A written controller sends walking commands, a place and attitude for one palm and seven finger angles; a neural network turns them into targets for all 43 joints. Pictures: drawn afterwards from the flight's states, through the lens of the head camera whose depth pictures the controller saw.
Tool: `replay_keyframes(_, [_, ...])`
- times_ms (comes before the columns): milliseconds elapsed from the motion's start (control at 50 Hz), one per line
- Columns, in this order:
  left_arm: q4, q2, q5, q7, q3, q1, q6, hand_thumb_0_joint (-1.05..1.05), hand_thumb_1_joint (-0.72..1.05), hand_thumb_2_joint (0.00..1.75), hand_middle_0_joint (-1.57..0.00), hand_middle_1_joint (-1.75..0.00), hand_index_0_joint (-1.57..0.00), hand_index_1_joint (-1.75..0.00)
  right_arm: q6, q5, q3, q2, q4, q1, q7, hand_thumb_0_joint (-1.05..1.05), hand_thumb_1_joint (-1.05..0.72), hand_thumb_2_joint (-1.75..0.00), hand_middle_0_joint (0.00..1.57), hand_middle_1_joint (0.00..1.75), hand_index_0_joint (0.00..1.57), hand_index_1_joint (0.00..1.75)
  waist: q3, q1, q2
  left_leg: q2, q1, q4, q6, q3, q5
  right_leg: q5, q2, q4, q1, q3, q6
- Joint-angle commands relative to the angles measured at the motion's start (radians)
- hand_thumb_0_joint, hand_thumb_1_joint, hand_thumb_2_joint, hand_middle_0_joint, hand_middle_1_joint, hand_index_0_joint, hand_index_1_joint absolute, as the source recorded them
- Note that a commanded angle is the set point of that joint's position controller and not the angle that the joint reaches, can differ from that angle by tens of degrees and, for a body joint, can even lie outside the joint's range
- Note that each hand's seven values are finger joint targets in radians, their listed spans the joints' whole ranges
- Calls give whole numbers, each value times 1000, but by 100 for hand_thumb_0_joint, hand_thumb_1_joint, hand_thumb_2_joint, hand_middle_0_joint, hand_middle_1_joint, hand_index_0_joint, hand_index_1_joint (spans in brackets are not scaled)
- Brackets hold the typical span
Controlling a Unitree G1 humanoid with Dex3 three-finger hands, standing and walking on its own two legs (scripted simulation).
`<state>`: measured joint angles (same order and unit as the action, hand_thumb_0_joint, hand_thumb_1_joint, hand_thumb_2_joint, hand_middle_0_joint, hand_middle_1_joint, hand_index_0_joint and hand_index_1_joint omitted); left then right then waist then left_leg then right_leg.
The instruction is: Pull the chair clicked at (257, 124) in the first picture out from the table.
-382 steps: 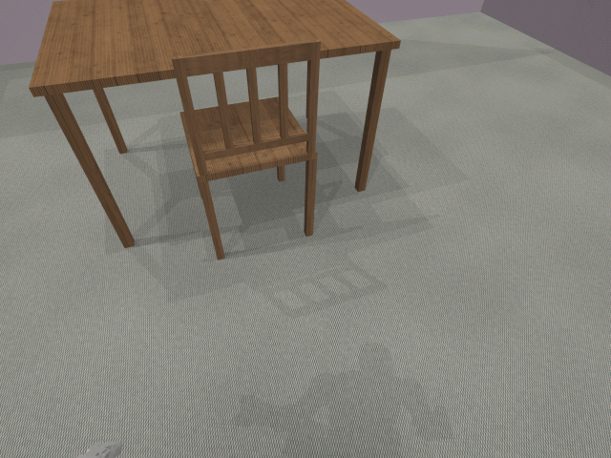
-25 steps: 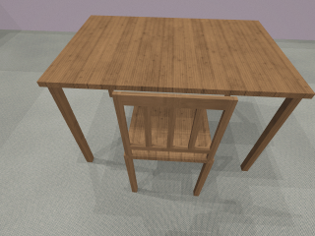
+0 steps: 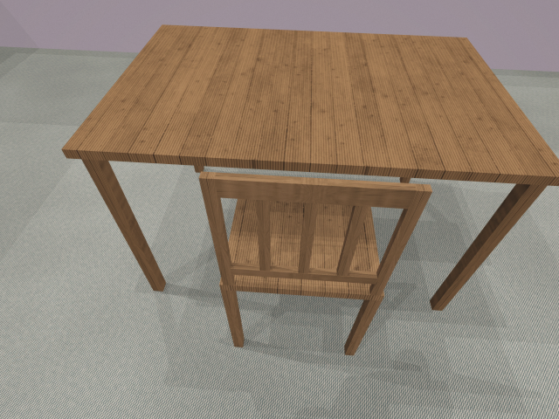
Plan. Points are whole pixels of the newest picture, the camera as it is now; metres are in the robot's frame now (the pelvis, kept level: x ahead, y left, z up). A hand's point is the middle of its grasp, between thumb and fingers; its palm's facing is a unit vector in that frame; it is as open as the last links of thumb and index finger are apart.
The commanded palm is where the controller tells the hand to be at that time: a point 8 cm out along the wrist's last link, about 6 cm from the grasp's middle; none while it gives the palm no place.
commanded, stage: come to a stop and stand still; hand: left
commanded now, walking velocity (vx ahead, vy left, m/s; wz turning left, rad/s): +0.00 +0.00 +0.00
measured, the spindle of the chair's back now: (307, 239) +0.49 -0.03 -0.11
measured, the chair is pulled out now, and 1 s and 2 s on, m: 0.00 0.00 0.00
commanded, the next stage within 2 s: look again from close up in 0.74 s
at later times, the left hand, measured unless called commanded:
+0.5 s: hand out of the picture +0.01 +0.14 -0.18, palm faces +0.03 -0.98 -0.17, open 7.3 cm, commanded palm none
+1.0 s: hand out of the picture -0.01 +0.12 -0.18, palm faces +0.05 -0.99 -0.15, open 7.3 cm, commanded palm none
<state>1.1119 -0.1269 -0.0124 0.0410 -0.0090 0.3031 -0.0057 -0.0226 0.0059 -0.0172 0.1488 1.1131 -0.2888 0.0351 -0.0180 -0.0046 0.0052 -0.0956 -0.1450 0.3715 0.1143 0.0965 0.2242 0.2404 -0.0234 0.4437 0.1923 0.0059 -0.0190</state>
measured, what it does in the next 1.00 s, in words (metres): stands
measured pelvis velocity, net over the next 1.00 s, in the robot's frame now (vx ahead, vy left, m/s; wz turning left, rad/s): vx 0.02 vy -0.03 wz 0.01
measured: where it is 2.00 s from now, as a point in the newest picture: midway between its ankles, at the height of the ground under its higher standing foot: outside the picture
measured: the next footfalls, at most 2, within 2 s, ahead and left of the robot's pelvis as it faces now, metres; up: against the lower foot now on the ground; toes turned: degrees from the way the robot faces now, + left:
none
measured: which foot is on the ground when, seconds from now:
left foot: down 0.00-1.00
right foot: down 0.00-1.00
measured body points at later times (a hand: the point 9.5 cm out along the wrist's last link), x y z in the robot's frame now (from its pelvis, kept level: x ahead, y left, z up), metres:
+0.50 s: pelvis +0.02 -0.02 +0.00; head +0.02 -0.02 +0.45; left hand +0.01 +0.20 -0.16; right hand +0.01 -0.23 -0.16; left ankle -0.01 +0.04 -0.74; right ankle +0.00 -0.13 -0.74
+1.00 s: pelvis +0.02 -0.03 +0.00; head +0.02 -0.03 +0.45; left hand -0.01 +0.17 -0.16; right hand +0.00 -0.24 -0.16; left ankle -0.01 +0.04 -0.74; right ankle +0.00 -0.13 -0.74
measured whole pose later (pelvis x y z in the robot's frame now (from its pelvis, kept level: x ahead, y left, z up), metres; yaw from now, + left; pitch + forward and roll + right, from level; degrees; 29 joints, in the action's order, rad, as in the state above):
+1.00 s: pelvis +0.02 -0.03 +0.00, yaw +1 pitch -1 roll +0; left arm 1.13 -0.11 -0.01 0.04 -0.02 0.33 -0.02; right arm -0.03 0.00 -0.02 0.12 1.16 -0.30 0.04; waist -0.02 0.00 -0.01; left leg -0.06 -0.11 0.36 0.07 0.07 0.24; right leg 0.25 0.01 0.41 0.14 -0.02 0.02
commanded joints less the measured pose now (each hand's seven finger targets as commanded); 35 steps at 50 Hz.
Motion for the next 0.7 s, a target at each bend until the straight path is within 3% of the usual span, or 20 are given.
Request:
replay_keyframes(0, [-25, -78, 1, 4, 9, 64, -12, 0, 90, 90, -20, -30, -20, -30, -19, 1, 12, 104, -17, -66, 7, 0, -90, -90, 20, 30, 20, 30, -45, -2, -13, 209, 8, -82, -64, -185, -215, -132, -68, -38, 33, 70, 58])
replay_keyframes(180, [-18, -84, 3, 4, 8, 66, -16, 0, 90, 90, -20, -30, -20, -30, -22, 0, 9, 101, -3, -55, 10, 0, -90, -90, 20, 30, 20, 30, -25, 2, -14, 202, 33, -59, -60, -171, -275, -192, -78, -47, 2, 78, 61])
replay_keyframes(260, [-14, -83, 4, 4, 7, 64, -14, 0, 90, 90, -20, -30, -20, -30, -20, 0, 8, 98, 3, -52, 10, 0, -90, -90, 20, 30, 20, 30, -51, 3, -8, 202, 23, -68, -60, -171, -247, -172, -78, -57, 8, 77, 61])
replay_keyframes(320, [-12, -83, 4, 4, 7, 69, -15, 0, 90, 90, -20, -30, -20, -30, -23, 1, 8, 98, 6, -58, 11, 0, -90, -90, 20, 30, 20, 30, -17, 2, -6, 204, 47, -62, -60, -170, -272, -187, -77, -55, -7, 76, 62])
replay_keyframes(440, [-12, -84, 4, 4, 5, 70, -17, 0, 90, 90, -20, -30, -20, -30, -20, -2, 7, 87, 15, -59, 11, 0, -90, -90, 20, 30, 20, 30, -53, 6, -16, 202, 24, -66, -59, -169, -237, -182, -80, -73, -3, 79, 65])
replay_keyframes(520, [-8, -80, 5, 5, 5, 79, -17, 0, 90, 90, -20, -30, -20, -30, -23, -1, 4, 89, 19, -71, 12, 0, -90, -90, 20, 30, 20, 30, -37, 6, -14, 202, 38, -67, -61, -172, -254, -188, -79, -68, -11, 77, 66])
replay_keyframes(680, [-7, -76, 4, 4, 4, 88, -19, 0, 90, 90, -20, -30, -20, -30, -20, -3, 5, 76, 25, -73, 10, 0, -90, -90, 20, 30, 20, 30, -73, 7, -18, 198, 9, -82, -61, -173, -156, -144, -79, -92, 4, 85, 67])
